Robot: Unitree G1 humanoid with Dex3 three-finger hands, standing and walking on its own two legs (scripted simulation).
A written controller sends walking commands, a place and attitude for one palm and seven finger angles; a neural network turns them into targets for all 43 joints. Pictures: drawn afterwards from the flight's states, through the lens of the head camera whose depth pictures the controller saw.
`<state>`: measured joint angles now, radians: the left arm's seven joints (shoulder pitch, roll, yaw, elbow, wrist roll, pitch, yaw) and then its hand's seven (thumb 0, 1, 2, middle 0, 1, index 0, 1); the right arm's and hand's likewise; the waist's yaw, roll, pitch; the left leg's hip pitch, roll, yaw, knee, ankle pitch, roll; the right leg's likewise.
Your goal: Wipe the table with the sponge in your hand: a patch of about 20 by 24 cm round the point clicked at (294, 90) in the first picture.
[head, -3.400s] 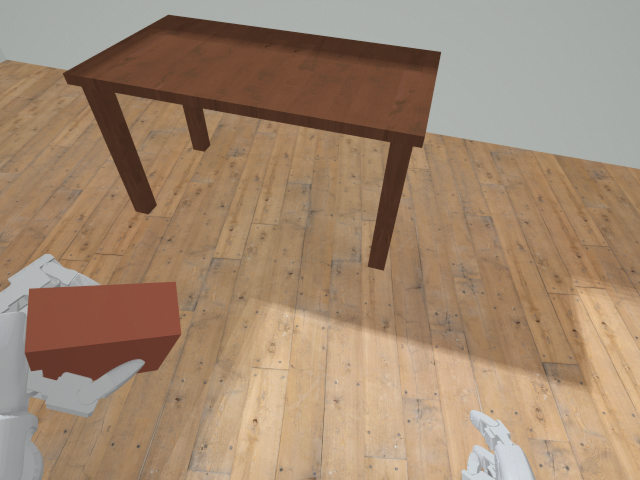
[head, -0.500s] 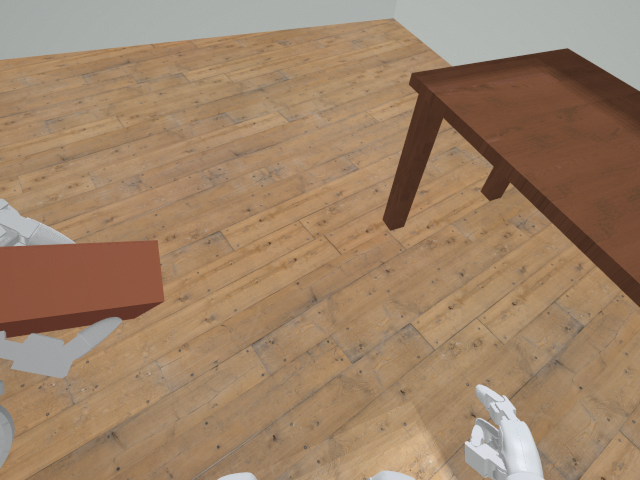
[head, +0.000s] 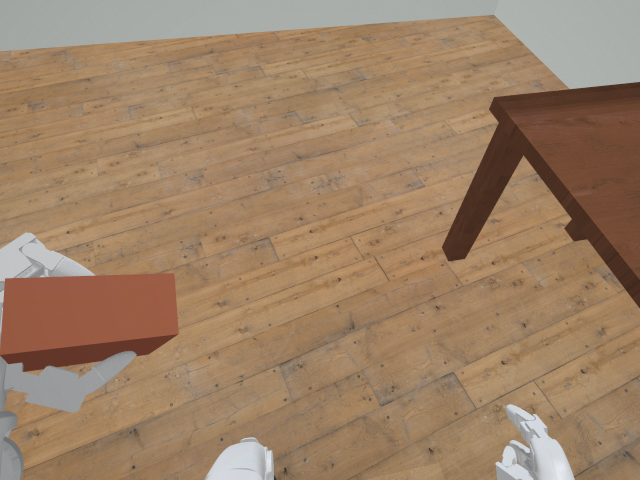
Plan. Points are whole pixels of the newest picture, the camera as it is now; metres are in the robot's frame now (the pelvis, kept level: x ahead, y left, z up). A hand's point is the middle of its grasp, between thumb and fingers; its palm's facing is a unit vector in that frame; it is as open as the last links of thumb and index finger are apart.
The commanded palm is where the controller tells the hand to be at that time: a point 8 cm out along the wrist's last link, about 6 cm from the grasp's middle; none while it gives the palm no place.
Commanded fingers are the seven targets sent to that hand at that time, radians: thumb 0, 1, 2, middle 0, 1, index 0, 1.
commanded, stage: walk to a spot facing it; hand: left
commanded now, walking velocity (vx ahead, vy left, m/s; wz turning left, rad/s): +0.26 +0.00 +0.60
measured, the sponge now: (115, 322) +0.23 +0.20 +0.15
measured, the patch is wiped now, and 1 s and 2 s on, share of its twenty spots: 0.00 0.00 0.00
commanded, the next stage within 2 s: turn to face it in 0.26 s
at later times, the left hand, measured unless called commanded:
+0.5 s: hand (62, 274) +0.26 +0.25 +0.18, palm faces +0.62 -0.63 -0.47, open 9.6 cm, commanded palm +0.22 +0.26 +0.18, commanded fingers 0.00 0.10 1.30 -1.20 -1.60 -1.20 -1.60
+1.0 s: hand (167, 195) +0.36 +0.19 +0.17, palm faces +0.37 -0.84 -0.41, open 9.6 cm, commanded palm +0.31 +0.22 +0.18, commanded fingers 0.00 0.10 1.30 -1.20 -1.60 -1.20 -1.60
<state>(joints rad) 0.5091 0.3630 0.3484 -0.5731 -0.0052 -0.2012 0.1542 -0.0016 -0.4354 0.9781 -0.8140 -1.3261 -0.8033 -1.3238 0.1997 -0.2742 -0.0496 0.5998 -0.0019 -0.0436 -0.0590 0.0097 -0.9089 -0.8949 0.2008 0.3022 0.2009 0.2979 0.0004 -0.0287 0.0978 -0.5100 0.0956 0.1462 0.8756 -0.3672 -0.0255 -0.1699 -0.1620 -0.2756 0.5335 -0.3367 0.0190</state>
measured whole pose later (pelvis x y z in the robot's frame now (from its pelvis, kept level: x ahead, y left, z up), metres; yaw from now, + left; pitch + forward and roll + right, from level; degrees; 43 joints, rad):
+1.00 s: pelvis +0.13 -0.05 +0.00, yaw -4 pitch +0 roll -1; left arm 0.44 0.38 0.37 -0.51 -0.01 -0.19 0.15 0.00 -0.44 0.98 -0.81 -1.33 -0.80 -1.33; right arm 0.19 -0.21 -0.01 0.52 0.00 -0.02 -0.03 0.01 -0.91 -0.90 0.20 0.30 0.20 0.30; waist 0.04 -0.03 0.04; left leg -0.23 0.09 0.18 0.52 -0.30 0.01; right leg -0.44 0.03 -0.03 0.94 -0.44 0.03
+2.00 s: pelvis +0.02 -0.11 +0.00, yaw -39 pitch -1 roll -1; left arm 0.44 0.36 0.36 -0.51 -0.02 -0.17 0.13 0.00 -0.44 0.99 -0.81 -1.33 -0.79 -1.34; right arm 0.21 -0.15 0.04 0.51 0.01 -0.01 0.01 0.01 -0.91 -0.89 0.20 0.30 0.20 0.30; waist 0.07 0.03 0.08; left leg -0.18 0.16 0.16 0.51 -0.31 -0.07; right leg -0.42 0.01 -0.06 0.82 -0.40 0.06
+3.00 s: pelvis -0.13 -0.08 +0.00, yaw -75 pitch +1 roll +1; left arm 0.58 0.44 0.41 -0.61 -0.05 -0.19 0.14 0.00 -0.44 0.99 -0.80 -1.33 -0.78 -1.34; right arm 0.15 -0.26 -0.03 0.56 0.01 0.06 -0.02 0.01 -0.91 -0.89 0.20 0.30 0.20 0.30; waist -0.01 0.00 0.12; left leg -0.44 0.06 0.05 0.94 -0.44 -0.09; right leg -0.35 0.06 0.02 0.53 -0.19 -0.06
